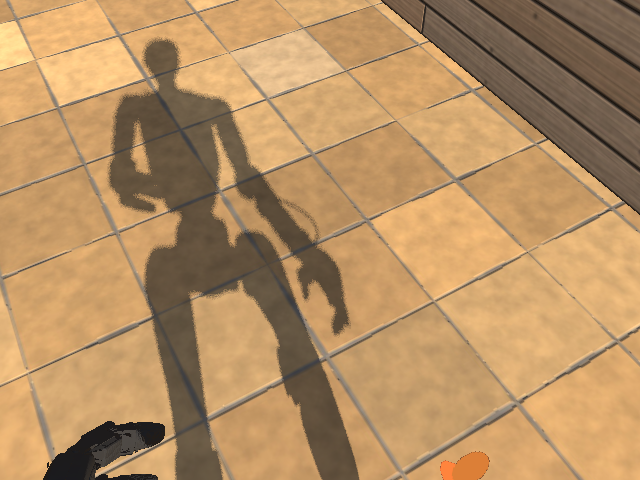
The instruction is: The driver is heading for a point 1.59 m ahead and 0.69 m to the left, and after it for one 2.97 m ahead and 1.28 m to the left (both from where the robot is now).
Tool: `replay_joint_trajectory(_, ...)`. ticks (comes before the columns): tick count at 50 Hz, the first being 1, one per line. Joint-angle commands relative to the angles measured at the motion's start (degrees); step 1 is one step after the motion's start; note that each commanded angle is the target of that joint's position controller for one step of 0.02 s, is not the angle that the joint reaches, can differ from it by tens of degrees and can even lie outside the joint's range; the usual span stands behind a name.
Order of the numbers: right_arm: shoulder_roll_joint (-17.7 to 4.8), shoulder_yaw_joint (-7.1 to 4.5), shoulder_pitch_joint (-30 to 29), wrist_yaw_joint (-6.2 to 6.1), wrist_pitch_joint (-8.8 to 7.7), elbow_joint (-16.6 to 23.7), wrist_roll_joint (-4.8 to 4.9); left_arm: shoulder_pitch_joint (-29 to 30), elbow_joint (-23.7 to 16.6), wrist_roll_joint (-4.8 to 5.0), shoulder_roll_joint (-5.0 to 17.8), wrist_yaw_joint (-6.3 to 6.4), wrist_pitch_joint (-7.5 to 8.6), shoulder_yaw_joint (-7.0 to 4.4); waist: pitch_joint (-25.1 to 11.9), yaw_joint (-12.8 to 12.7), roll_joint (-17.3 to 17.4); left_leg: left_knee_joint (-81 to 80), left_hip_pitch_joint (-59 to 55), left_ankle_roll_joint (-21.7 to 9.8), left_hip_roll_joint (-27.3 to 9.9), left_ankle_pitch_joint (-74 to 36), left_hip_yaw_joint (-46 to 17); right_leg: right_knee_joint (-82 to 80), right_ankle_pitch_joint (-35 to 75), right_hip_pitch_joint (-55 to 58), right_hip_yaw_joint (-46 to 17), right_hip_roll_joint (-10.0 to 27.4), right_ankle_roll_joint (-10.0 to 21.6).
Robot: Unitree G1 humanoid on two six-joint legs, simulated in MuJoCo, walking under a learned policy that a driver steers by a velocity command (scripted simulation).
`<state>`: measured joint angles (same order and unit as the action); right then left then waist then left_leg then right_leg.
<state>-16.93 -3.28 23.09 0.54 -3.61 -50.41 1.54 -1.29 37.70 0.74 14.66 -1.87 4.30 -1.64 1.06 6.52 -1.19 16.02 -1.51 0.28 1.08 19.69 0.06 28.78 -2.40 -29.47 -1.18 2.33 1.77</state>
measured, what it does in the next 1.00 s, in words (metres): walks ahead, turning left: right foot, then left foot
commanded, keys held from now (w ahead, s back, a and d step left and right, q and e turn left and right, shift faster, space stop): q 1.00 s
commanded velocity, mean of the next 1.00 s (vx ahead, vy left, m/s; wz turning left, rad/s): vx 0.11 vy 0.00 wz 0.48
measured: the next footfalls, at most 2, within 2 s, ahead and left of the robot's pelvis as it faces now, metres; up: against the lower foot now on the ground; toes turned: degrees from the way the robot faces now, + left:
right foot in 0.02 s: +0.18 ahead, -0.12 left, +0.00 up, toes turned +0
left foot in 0.52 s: +0.21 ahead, +0.12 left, +0.00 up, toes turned +19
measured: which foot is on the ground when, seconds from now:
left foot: down 0.00-0.02, up 0.04-0.50, down 0.52-0.96, up 0.98-1.00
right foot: up 0.00-0.00, down 0.02-0.52, up 0.54-0.94, down 0.96-1.00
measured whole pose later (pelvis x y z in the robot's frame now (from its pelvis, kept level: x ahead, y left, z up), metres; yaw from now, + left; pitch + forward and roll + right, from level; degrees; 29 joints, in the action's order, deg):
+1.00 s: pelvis +0.19 -0.02 +0.00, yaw +33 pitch +2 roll -1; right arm -18.9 -4.8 8.1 -1.6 3.0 -35.8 0.8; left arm -7.9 45.3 -1.2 16.6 0.3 0.5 -4.3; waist 1.6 0.4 2.6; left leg 40.5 24.4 -0.4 5.9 22.3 -10.8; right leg 30.0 -14.2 -17.2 -2.3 -1.6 0.8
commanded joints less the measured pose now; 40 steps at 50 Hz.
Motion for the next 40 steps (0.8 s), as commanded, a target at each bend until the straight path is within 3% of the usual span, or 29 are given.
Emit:
replay_joint_trajectory(1, -8.66, -1.46, -2.38, -0.66, 0.16, 3.10, -0.32, -11.53, -0.71, -1.34, 10.64, 0.61, 1.33, -4.27, -7.32, -10.92, 4.85, 15.51, 8.15, -5.54, -9.34, -37.70, -5.32, -3.19, 4.67, 23.74, 0.04, 0.09, 3.65)
replay_joint_trajectory(2, -4.56, 0.11, -2.98, -0.86, -0.12, 5.52, -2.40, -20.83, 0.28, -2.75, 15.56, 1.38, 1.16, -5.29, -17.09, -13.81, -3.86, 34.09, 20.23, -2.27, -4.20, -17.88, -2.55, 0.41, 20.08, 40.92, -12.48, 13.15, 7.24)
replay_joint_trajectory(3, -0.47, 1.27, 6.39, -0.84, -0.72, 4.62, -1.30, -20.35, 0.67, -2.89, 16.63, 1.09, 0.33, -5.26, -24.52, -9.60, -17.99, 49.16, 35.28, 0.40, 2.05, 17.43, -4.26, -2.85, 23.90, 51.62, -30.63, 24.22, 15.56)
replay_joint_trajectory(4, -7.43, -0.50, 3.89, -1.05, -0.57, 3.17, -0.14, -19.12, 0.05, -1.97, 11.33, 0.95, -0.10, -4.09, -20.72, -11.60, -9.26, 54.48, 37.50, 1.04, -0.43, 16.64, -8.83, -4.15, 23.68, 45.92, -27.44, 21.48, 14.15)
replay_joint_trajectory(5, -8.51, -1.17, -0.46, -1.15, -0.27, 4.41, 0.47, -15.63, -0.03, -1.43, 8.97, 1.00, -0.07, -3.23, -13.62, -10.65, -7.26, 55.02, 40.25, 1.26, -2.06, 13.86, -7.46, -4.30, 27.83, 40.10, -18.50, 19.30, 12.37)
replay_joint_trajectory(6, -7.47, -1.20, -1.91, -1.52, 0.40, 4.30, 0.09, -12.15, 0.20, -1.35, 7.57, 0.88, -0.02, -2.77, -10.66, -8.72, -3.74, 53.11, 39.09, 1.93, -4.26, 10.63, -6.13, -5.53, 29.63, 34.13, -13.41, 16.67, 11.02)
replay_joint_trajectory(7, -6.97, -1.51, -2.50, -1.76, 1.37, 4.40, -0.41, -9.32, 0.37, -1.25, 6.54, 0.78, 0.01, -2.60, -7.87, -7.15, -3.80, 50.79, 36.94, 2.48, -5.56, 7.87, -5.44, -7.62, 28.85, 28.27, -9.68, 15.05, 10.39)
replay_joint_trajectory(9, -5.02, -1.65, -1.22, -2.05, 3.52, 4.60, -0.29, -5.90, 0.92, -2.20, 6.53, 0.93, 0.46, -2.77, -6.29, -4.59, -5.48, 50.21, 30.78, 3.49, -5.78, 3.22, -3.71, -11.78, 27.60, 19.50, -4.38, 13.59, 10.69)
replay_joint_trajectory(11, -4.03, -1.78, -2.31, -2.30, 4.70, 6.23, -0.51, -4.03, 1.61, -2.44, 7.42, 1.55, 0.67, -3.12, -4.93, -3.65, -5.51, 47.41, 31.28, 4.22, -6.06, -0.16, -3.40, -14.14, 26.17, 17.09, -0.94, 14.03, 11.78)
replay_joint_trajectory(16, -3.08, -1.55, -8.77, -1.08, 5.07, 10.19, -0.95, -4.00, 3.64, -1.81, 9.17, 3.50, -0.89, -3.71, -4.53, -5.42, -3.98, 34.39, 30.01, 3.35, -7.07, -10.35, -1.70, -15.67, 18.67, 19.19, 5.53, 13.76, 11.22)
replay_joint_trajectory(19, -3.67, -1.73, -12.49, -0.02, 5.48, 12.58, -0.96, -5.09, 4.77, -1.18, 10.86, 3.52, -2.15, -4.27, -3.70, -6.85, -3.19, 28.93, 29.39, 2.23, -6.66, -9.54, -0.05, -14.48, 16.12, 22.05, 6.52, 15.13, 11.01)
replay_joint_trajectory(23, -4.78, -2.43, -15.03, 1.08, 6.53, 15.54, -0.84, -5.93, 5.70, 0.35, 12.65, 3.06, -3.57, -5.08, -2.99, -7.25, -4.08, 22.67, 28.50, -0.16, -5.30, -3.22, 2.15, -8.87, 15.85, 26.48, 6.17, 17.32, 9.26)
replay_joint_trajectory(25, -5.25, -2.97, -12.99, 1.20, 6.56, 15.66, -0.82, -5.68, 6.18, 1.21, 12.30, 3.11, -4.00, -5.14, -3.79, -5.42, -3.36, 13.33, 22.12, -2.44, -3.04, -9.24, 3.99, -1.82, 16.72, 26.01, 8.56, 15.46, 5.79)
replay_joint_trajectory(26, -8.31, -4.16, -9.68, 0.46, 6.35, 15.09, -1.14, -8.94, 7.38, 0.79, 11.02, 2.94, -3.92, -4.95, -6.14, -4.57, 0.74, 7.97, 13.99, -4.76, -2.64, -22.02, 1.28, 6.39, 14.48, 23.09, 11.18, 11.57, 2.09)
replay_joint_trajectory(27, -15.85, -6.10, -5.56, -0.97, 6.15, 15.34, -1.67, -8.58, 5.59, -1.63, 8.62, 2.68, -3.41, -4.14, -9.75, -4.56, 14.14, 9.57, 0.51, -10.49, -14.34, -50.79, -14.89, 23.29, -4.22, 8.54, 14.61, 5.32, -3.01)
replay_joint_trajectory(28, -17.03, -5.82, -5.49, -0.80, 5.51, 16.42, -3.02, -6.08, 3.12, -2.77, 6.97, 2.71, -3.32, -3.25, -14.19, -3.89, 19.71, 7.87, -4.24, -22.94, -24.29, -55.35, -31.36, 36.47, -38.10, -5.29, 7.52, -3.32, -6.09)
replay_joint_trajectory(29, -13.23, -4.74, -6.14, -0.09, 4.51, 16.50, -2.54, -3.56, 3.95, -1.73, 9.62, 2.48, -3.70, -4.11, -15.06, -2.04, 9.51, 6.74, -2.66, -22.40, -22.27, -51.10, -26.70, 42.39, -37.62, -6.77, -0.72, -1.67, -5.72)
replay_joint_trajectory(30, -12.23, -4.40, -8.88, -0.18, 3.79, 16.45, -1.99, -2.98, 3.58, -0.31, 9.21, 2.57, -3.96, -4.12, -11.60, -3.72, 7.88, 6.31, 0.71, -19.12, -19.10, -44.79, -21.24, 42.04, -32.61, -8.23, -1.50, -0.73, -4.83)
replay_joint_trajectory(31, -10.89, -4.18, -11.82, -0.46, 3.64, 16.61, -1.12, -3.67, 4.53, -0.44, 8.72, 3.16, -4.20, -4.16, -9.07, -5.24, 4.87, 5.68, 3.67, -15.89, -15.98, -37.66, -18.41, 38.97, -28.28, -8.70, -1.91, 0.18, -4.69)
replay_joint_trajectory(32, -9.92, -3.80, -14.31, -0.91, 3.91, 17.08, -0.55, -3.59, 4.53, -1.06, 9.74, 3.75, -4.45, -4.55, -7.44, -6.29, 5.35, 4.80, 6.82, -14.32, -14.57, -33.91, -17.21, 36.05, -24.72, -7.72, -2.22, 0.54, -4.95)
replay_joint_trajectory(34, -9.97, -3.60, -15.74, -1.51, 4.33, 17.83, -1.43, -5.30, 4.90, -1.12, 8.90, 3.86, -4.59, -4.53, -8.15, -7.80, 7.70, 4.15, 11.00, -14.13, -12.52, -34.20, -15.81, 34.10, -20.86, -2.96, -1.65, -1.23, -5.84)
replay_joint_trajectory(38, -10.78, -4.04, -14.71, -2.38, 4.65, 17.83, -1.11, -4.20, 4.47, -0.80, 7.05, 3.91, -4.44, -3.73, -8.83, -6.71, 8.55, 4.66, 11.40, -13.74, -11.48, -27.94, -17.36, 22.14, -18.27, 0.36, -2.67, -2.43, -6.98)
replay_joint_trajectory(40, -11.27, -4.22, -14.95, -2.52, 5.02, 18.03, -1.19, -3.63, 4.24, -0.70, 7.19, 3.59, -4.37, -3.63, -8.48, -6.14, 9.72, 4.50, 13.21, -13.52, -11.15, -22.40, -19.36, 17.74, -17.38, 3.09, -2.96, -3.05, -6.93)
